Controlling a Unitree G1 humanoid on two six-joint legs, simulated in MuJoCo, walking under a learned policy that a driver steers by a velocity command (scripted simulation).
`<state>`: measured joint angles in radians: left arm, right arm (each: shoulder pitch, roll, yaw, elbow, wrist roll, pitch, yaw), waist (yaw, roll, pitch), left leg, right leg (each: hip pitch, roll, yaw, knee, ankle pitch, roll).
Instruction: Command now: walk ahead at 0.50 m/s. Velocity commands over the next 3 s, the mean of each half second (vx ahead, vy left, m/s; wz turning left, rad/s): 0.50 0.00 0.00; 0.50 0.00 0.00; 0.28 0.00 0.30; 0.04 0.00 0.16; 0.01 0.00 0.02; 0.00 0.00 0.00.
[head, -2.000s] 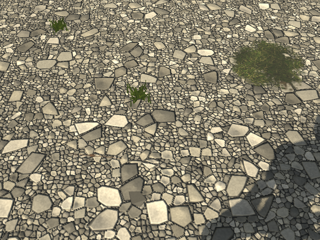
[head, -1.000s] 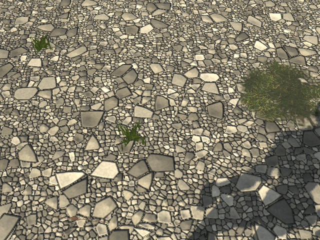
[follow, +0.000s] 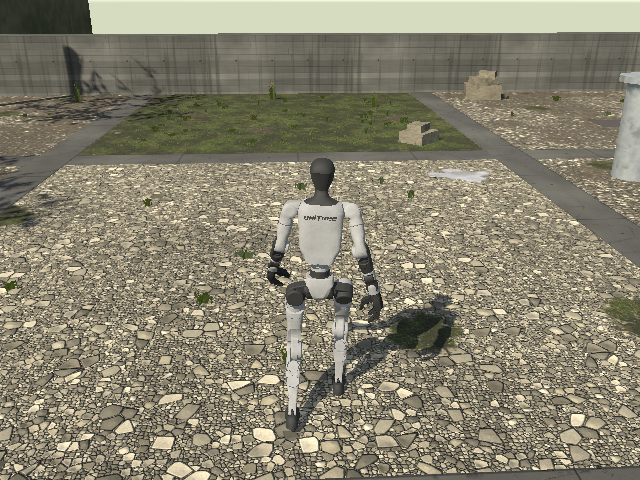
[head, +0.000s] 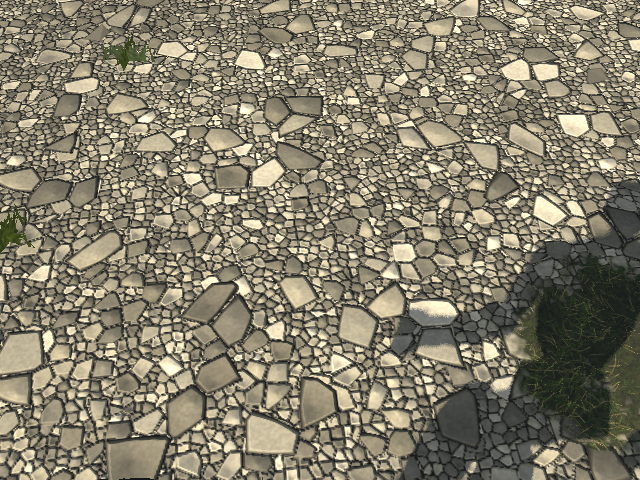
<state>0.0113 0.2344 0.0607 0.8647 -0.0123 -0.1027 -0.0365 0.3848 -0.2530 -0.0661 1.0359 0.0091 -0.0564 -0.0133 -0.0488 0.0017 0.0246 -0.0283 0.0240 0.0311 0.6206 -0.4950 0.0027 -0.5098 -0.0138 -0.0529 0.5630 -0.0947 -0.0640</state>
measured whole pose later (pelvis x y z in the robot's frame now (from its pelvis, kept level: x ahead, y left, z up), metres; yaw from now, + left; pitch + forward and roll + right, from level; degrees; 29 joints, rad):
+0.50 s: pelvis +0.28 +0.01 +0.01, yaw +0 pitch +2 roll -2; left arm 0.39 0.24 0.07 1.03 -0.02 -0.07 0.01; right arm 0.00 -0.23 -0.05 0.86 0.02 -0.09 0.04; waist 0.08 0.03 0.01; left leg -0.56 0.06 0.02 0.51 -0.01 0.06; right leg 0.09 0.03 -0.06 0.24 -0.37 -0.01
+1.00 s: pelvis +0.55 +0.03 +0.02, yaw +0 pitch +2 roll +2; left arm 0.02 0.24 0.06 0.88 -0.02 -0.07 -0.02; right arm 0.37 -0.24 -0.06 1.01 0.01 -0.08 -0.01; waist -0.08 -0.04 0.00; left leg 0.04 -0.05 0.06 0.21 -0.28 0.03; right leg -0.62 -0.09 0.01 0.56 0.05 -0.02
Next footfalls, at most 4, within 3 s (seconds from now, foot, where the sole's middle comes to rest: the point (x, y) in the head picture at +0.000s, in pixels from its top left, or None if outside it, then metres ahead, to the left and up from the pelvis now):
0.54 left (263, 474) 0.48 0.14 -0.76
1.08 right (370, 332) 0.78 -0.11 -0.76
1.58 left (264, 312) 0.85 0.14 -0.76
1.94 right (369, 301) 0.87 -0.11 -0.76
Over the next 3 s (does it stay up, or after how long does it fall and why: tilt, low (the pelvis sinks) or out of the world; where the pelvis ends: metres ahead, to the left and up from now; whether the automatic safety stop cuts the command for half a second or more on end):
stays up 0.82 0.00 0.02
